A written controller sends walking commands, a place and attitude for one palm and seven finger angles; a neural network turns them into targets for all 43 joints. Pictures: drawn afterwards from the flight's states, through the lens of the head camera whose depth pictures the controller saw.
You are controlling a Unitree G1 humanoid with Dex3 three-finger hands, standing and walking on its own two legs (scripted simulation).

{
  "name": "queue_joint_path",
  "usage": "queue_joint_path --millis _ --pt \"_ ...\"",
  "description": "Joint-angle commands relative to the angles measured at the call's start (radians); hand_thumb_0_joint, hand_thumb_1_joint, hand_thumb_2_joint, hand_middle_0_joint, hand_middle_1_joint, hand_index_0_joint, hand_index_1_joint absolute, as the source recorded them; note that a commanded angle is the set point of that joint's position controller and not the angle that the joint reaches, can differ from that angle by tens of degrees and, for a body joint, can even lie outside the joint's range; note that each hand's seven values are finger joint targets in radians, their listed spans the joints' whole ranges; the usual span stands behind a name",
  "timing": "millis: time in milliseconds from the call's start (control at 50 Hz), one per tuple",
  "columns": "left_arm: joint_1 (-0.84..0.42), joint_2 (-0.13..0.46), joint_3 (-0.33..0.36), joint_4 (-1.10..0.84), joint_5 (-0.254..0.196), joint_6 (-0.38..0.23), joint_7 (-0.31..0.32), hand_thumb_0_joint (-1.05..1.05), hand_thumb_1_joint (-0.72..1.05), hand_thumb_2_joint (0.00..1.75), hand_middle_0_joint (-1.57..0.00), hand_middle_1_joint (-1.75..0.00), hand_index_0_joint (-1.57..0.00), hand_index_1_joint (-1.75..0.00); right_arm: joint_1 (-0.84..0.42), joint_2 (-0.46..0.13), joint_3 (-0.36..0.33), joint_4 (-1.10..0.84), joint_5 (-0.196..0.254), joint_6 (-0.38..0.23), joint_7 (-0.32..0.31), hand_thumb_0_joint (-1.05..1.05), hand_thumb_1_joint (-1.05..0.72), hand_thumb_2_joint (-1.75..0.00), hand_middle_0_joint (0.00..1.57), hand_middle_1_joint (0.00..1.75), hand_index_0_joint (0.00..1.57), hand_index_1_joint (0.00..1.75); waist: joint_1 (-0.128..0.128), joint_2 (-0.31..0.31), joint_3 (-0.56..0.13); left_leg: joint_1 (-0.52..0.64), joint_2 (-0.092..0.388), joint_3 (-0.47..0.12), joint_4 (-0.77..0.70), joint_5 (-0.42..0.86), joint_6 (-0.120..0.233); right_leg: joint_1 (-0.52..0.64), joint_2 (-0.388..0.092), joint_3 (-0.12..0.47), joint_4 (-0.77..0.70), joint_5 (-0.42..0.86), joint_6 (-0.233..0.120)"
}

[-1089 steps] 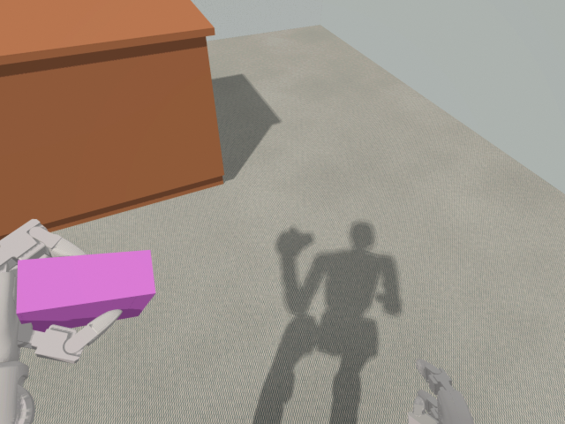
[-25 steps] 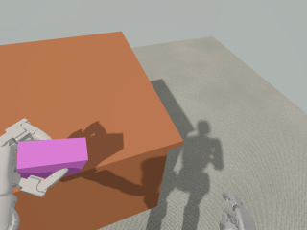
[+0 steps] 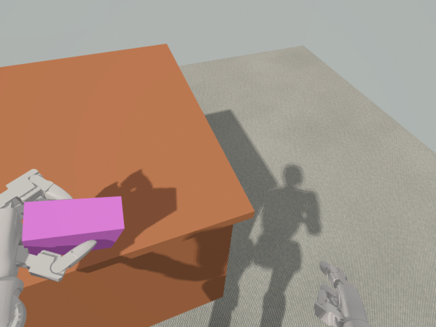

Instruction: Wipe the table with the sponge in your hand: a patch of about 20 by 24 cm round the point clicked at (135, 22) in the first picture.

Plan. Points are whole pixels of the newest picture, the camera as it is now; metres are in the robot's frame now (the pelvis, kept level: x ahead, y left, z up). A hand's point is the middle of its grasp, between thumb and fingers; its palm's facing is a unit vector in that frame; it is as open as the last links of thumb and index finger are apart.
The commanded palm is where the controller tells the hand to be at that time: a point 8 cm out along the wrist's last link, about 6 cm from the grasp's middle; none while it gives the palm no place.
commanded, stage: come to a stop and stand still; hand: left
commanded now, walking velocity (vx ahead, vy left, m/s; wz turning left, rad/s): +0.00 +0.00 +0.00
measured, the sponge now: (88, 226) +0.22 +0.21 +0.12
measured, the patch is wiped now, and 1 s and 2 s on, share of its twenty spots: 0.00 0.00 0.00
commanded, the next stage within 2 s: look again from close up in 0.46 s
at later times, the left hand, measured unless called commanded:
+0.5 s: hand (62, 232) +0.20 +0.23 +0.14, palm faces +0.36 -0.86 -0.37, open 9.2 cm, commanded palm +0.15 +0.27 +0.17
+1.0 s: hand (51, 214) +0.23 +0.26 +0.15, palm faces +0.37 -0.84 -0.40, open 9.2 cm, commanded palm +0.16 +0.28 +0.17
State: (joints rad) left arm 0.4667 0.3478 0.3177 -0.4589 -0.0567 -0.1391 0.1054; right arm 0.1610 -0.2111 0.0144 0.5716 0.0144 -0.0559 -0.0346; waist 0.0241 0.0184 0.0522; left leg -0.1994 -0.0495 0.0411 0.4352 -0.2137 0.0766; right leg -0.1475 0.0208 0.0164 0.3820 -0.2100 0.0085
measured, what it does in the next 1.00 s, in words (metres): stands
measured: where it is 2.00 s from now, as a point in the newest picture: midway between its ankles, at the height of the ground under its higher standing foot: outside the picture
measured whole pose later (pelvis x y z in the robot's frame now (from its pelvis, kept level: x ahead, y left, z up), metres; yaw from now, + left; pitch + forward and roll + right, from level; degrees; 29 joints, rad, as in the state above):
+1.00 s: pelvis +0.00 +0.00 +0.00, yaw -1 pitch +0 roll -1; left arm 0.38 0.42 0.39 -0.42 -0.03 -0.24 0.09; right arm 0.22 -0.18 0.03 0.57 0.01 -0.14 -0.02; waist 0.03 -0.06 0.07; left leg -0.25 -0.04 0.05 0.47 -0.23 0.08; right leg -0.20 0.03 0.03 0.43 -0.23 0.00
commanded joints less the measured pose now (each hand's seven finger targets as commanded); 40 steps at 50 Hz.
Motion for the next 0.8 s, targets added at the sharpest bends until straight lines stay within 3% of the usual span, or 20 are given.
queue_joint_path --millis 0,20,100,120,200,240,280,400,420,500,520,540,560,580,600,620,640,680,700,780 --pt "-0.065 0.183 0.127 -0.237 -0.009 -0.054 0.027 0.0 0.1 1.3 -1.2 -1.6 -1.2 -1.6 -0.089 -0.117 -0.051 -0.149 0.003 -0.046 -0.019 0.0 -0.9 -0.9 0.2 0.3 0.2 0.3 0.0 0.039 -0.189 0.096 0.14 -0.118 -0.045 0.263 -0.067 0.04 -0.092 0.065 -0.026 0.258 -0.037" --pt "-0.066 0.147 0.093 -0.232 -0.012 -0.052 0.023 0.0 0.1 1.3 -1.2 -1.6 -1.2 -1.6 -0.083 -0.115 -0.049 -0.15 0.001 -0.044 -0.018 0.0 -0.9 -0.9 0.2 0.3 0.2 0.3 -0.004 0.037 -0.183 0.092 0.139 -0.118 -0.048 0.247 -0.064 0.038 -0.09 0.066 -0.03 0.252 -0.038" --pt "-0.083 0.179 0.116 -0.221 -0.01 -0.043 0.031 0.0 0.1 1.3 -1.2 -1.6 -1.2 -1.6 -0.093 -0.12 -0.05 -0.149 0.005 -0.04 -0.022 0.0 -0.9 -0.9 0.2 0.3 0.2 0.3 -0.002 0.039 -0.166 0.082 0.135 -0.121 -0.055 0.181 -0.054 0.028 -0.098 0.084 -0.048 0.226 -0.04" --pt "-0.087 0.146 0.086 -0.221 -0.011 -0.044 0.028 0.0 0.1 1.3 -1.2 -1.6 -1.2 -1.6 -0.087 -0.117 -0.049 -0.151 0.002 -0.038 -0.021 0.0 -0.9 -0.9 0.2 0.3 0.2 0.3 -0.005 0.036 -0.157 0.075 0.135 -0.122 -0.06 0.168 -0.051 0.029 -0.094 0.079 -0.049 0.216 -0.04" --pt "-0.091 0.179 0.112 -0.204 -0.009 -0.038 0.035 0.0 0.1 1.3 -1.2 -1.6 -1.2 -1.6 -0.095 -0.121 -0.048 -0.151 0.005 -0.036 -0.024 0.0 -0.9 -0.9 0.2 0.3 0.2 0.3 -0.002 0.037 -0.131 0.054 0.132 -0.131 -0.078 0.089 -0.046 0.014 -0.095 0.089 -0.07 0.158 -0.04" --pt "-0.098 0.161 0.096 -0.198 -0.009 -0.042 0.032 0.0 0.1 1.3 -1.2 -1.6 -1.2 -1.6 -0.094 -0.119 -0.047 -0.158 0.001 -0.037 -0.022 0.0 -0.9 -0.9 0.2 0.3 0.2 0.3 -0.004 0.033 -0.113 0.035 0.132 -0.134 -0.092 0.03 -0.04 0.005 -0.089 0.087 -0.083 0.114 -0.038" --pt "-0.084 0.163 0.101 -0.187 -0.011 -0.04 0.032 0.0 0.1 1.3 -1.2 -1.6 -1.2 -1.6 -0.092 -0.115 -0.048 -0.159 0.004 -0.038 -0.021 0.0 -0.9 -0.9 0.2 0.3 0.2 0.3 -0.003 0.006 -0.124 0.041 0.13 -0.13 -0.084 0.042 -0.036 0.014 -0.093 0.091 -0.086 0.125 -0.039" --pt "-0.083 0.185 0.115 -0.222 -0.006 -0.043 0.038 0.0 0.1 1.3 -1.2 -1.6 -1.2 -1.6 -0.1 -0.123 -0.048 -0.158 0.004 -0.039 -0.022 0.0 -0.9 -0.9 0.2 0.3 0.2 0.3 0.0 0.059 -0.14 0.043 0.135 -0.142 -0.099 0.044 -0.043 0.019 -0.088 0.076 -0.067 0.116 -0.038" --pt "-0.092 0.159 0.093 -0.234 -0.007 -0.048 0.035 0.0 0.1 1.3 -1.2 -1.6 -1.2 -1.6 -0.095 -0.12 -0.046 -0.158 0.001 -0.04 -0.021 0.0 -0.9 -0.9 0.2 0.3 0.2 0.3 -0.003 0.058 -0.142 0.038 0.14 -0.149 -0.111 0.025 -0.043 0.024 -0.081 0.067 -0.06 0.105 -0.036" --pt "-0.078 0.185 0.121 -0.233 -0.003 -0.049 0.04 0.0 0.1 1.3 -1.2 -1.6 -1.2 -1.6 -0.097 -0.125 -0.049 -0.155 0.002 -0.043 -0.023 0.0 -0.9 -0.9 0.2 0.3 0.2 0.3 0.0 0.067 -0.143 0.037 0.144 -0.157 -0.119 0.021 -0.045 0.025 -0.079 0.064 -0.053 0.104 -0.036" --pt "-0.075 0.158 0.097 -0.225 -0.004 -0.051 0.037 0.0 0.1 1.3 -1.2 -1.6 -1.2 -1.6 -0.093 -0.118 -0.047 -0.155 0.0 -0.043 -0.022 0.0 -0.9 -0.9 0.2 0.3 0.2 0.3 -0.001 0.049 -0.136 0.033 0.146 -0.156 -0.123 0.013 -0.043 0.024 -0.075 0.059 -0.053 0.101 -0.033" --pt "-1.181 1.044 0.732 -0.472 0.171 -0.175 0.039 0.0 0.1 1.3 -1.2 -1.6 -1.2 -1.6 0.066 -0.148 -0.046 -0.159 -0.042 -0.103 -0.017 0.0 -0.9 -0.9 0.2 0.3 0.2 0.3 -0.006 -0.175 0.063 -0.184 0.178 -0.131 0.027 0.127 -0.017 -0.17 -0.105 0.081 -0.104 0.104 -0.003" --pt "-0.604 0.383 0.314 0.139 0.063 -0.139 -0.007 0.0 0.1 1.3 -1.2 -1.6 -1.2 -1.6 -0.043 -0.03 0.003 -0.095 -0.005 -0.108 -0.011 0.0 -0.9 -0.9 0.2 0.3 0.2 0.3 -0.009 -0.145 -0.181 0.065 0.113 -0.135 0.002 0.198 -0.023 -0.176 -0.125 0.104 -0.051 0.032 -0.06" --pt "-0.296 0.318 0.272 0.108 0.021 -0.139 -0.008 0.0 0.1 1.3 -1.2 -1.6 -1.2 -1.6 -0.029 -0.085 -0.053 -0.128 -0.006 -0.125 -0.014 0.0 -0.9 -0.9 0.2 0.3 0.2 0.3 0.038 -0.119 -0.131 0.064 0.124 -0.116 -0.023 0.165 -0.055 -0.09 -0.092 0.16 -0.098 0.119 -0.057" --pt "-0.206 0.138 0.131 0.169 0.004 -0.118 -0.013 0.0 0.1 1.3 -1.2 -1.6 -1.2 -1.6 -0.029 -0.103 -0.069 -0.135 0.017 -0.129 -0.003 0.0 -0.9 -0.9 0.2 0.3 0.2 0.3 0.016 0.049 -0.206 0.091 0.111 -0.079 -0.032 0.143 -0.062 -0.02 -0.103 0.153 -0.03 0.143 -0.073" --pt "-0.259 0.177 0.121 0.014 0.004 -0.132 -0.018 0.0 0.1 1.3 -1.2 -1.6 -1.2 -1.6 -0.008 -0.127 -0.073 -0.143 0.015 -0.126 0.011 0.0 -0.9 -0.9 0.2 0.3 0.2 0.3 0.01 0.124 -0.248 0.088 0.117 -0.084 -0.046 0.116 -0.058 -0.004 -0.1 0.142 -0.006 0.13 -0.056" --pt "-0.222 0.153 0.093 -0.072 -0.001 -0.146 -0.023 0.0 0.1 1.3 -1.2 -1.6 -1.2 -1.6 -0.021 -0.127 -0.069 -0.143 0.01 -0.13 0.024 0.0 -0.9 -0.9 0.2 0.3 0.2 0.3 0.011 0.157 -0.25 0.072 0.133 -0.102 -0.065 0.103 -0.052 0.007 -0.089 0.118 0.006 0.105 -0.047" --pt "-0.142 0.097 0.017 -0.158 0.008 -0.156 -0.026 0.0 0.1 1.3 -1.2 -1.6 -1.2 -1.6 -0.046 -0.116 -0.059 -0.155 0.011 -0.14 0.043 0.0 -0.9 -0.9 0.2 0.3 0.2 0.3 0.017 0.147 -0.204 -0.007 0.16 -0.125 -0.118 -0.018 -0.035 0.018 -0.07 0.093 0.028 0.038 -0.034" --pt "-0.093 0.065 -0.006 -0.158 0.005 -0.147 -0.02 0.0 0.1 1.3 -1.2 -1.6 -1.2 -1.6 -0.071 -0.103 -0.05 -0.163 0.019 -0.144 0.046 0.0 -0.9 -0.9 0.2 0.3 0.2 0.3 0.019 0.116 -0.181 -0.022 0.174 -0.136 -0.141 -0.077 -0.032 0.009 -0.059 0.066 0.041 0.019 -0.031" --pt "-0.115 0.218 0.156 -0.189 0.027 -0.156 0.007 0.0 0.1 1.3 -1.2 -1.6 -1.2 -1.6 -0.054 -0.12 -0.051 -0.173 0.004 -0.142 0.025 0.0 -0.9 -0.9 0.2 0.3 0.2 0.3 0.016 -0.078 -0.126 -0.12 0.164 -0.153 -0.154 -0.205 -0.031 0.016 -0.045 0.064 0.008 -0.039 -0.022"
